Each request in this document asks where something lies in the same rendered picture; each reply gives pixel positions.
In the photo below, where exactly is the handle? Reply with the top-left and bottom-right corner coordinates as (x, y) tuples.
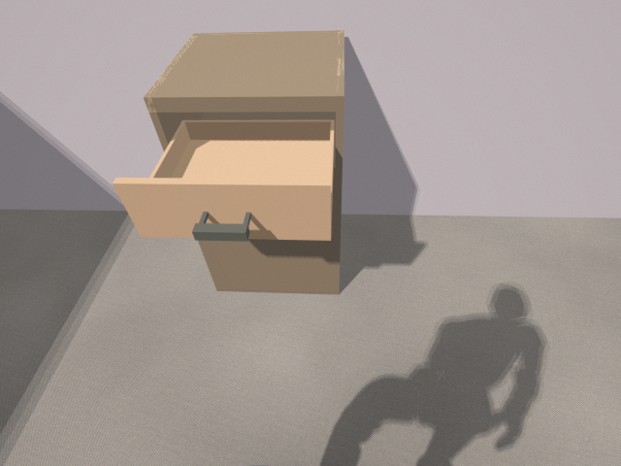
(192, 212), (251, 242)

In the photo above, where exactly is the drawer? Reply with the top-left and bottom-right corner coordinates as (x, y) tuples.
(113, 119), (335, 241)

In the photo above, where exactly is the cabinet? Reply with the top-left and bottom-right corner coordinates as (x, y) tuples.
(144, 30), (344, 295)

